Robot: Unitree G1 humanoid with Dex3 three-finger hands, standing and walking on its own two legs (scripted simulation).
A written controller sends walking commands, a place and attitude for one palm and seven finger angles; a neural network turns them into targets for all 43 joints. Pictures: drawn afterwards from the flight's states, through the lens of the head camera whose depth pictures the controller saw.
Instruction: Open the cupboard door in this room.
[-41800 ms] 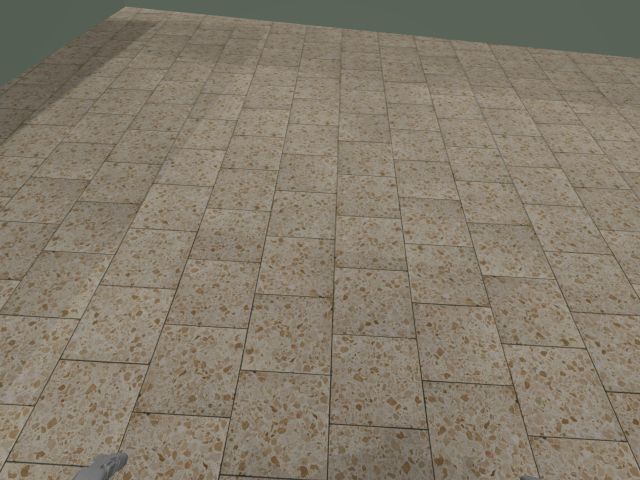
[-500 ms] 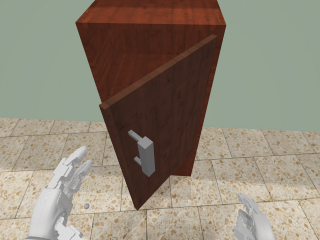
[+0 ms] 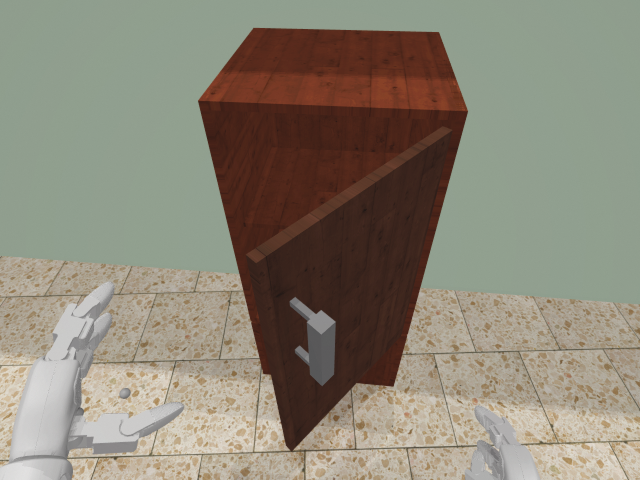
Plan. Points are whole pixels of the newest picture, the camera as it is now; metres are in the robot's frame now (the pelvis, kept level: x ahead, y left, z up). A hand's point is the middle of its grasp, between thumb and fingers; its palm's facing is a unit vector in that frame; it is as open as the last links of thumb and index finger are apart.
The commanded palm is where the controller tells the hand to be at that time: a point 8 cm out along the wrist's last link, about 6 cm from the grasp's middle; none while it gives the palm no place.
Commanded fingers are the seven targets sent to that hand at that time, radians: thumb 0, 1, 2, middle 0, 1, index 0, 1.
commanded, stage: draw the hand back to the body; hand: left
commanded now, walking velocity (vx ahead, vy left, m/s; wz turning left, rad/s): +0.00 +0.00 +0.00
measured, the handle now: (310, 340) +0.30 +0.05 +0.01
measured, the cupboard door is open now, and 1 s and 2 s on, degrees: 51 51 51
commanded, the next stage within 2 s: step back with the hand held close in 0.74 s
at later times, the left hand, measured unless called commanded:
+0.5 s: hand (54, 327) +0.19 +0.27 +0.18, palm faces +0.47 -0.78 -0.40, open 7.9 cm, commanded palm +0.14 +0.30 +0.19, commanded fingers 0.00 0.90 0.90 -0.20 -0.30 -0.20 -0.30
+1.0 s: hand (88, 321) +0.20 +0.24 +0.18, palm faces +0.44 -0.77 -0.46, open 7.4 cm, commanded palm +0.14 +0.27 +0.20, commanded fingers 0.00 0.90 0.90 -0.20 -0.30 -0.20 -0.30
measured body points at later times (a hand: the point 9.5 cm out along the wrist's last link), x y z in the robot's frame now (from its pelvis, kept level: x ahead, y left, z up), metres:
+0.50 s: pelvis +0.00 +0.00 +0.02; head -0.02 -0.02 +0.47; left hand +0.16 +0.30 +0.21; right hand +0.19 -0.22 -0.06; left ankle -0.03 +0.07 -0.72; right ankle +0.01 -0.10 -0.72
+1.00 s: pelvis -0.01 -0.03 +0.02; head -0.01 -0.05 +0.47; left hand +0.17 +0.28 +0.21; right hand +0.18 -0.26 -0.06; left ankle -0.03 +0.07 -0.72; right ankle +0.01 -0.10 -0.72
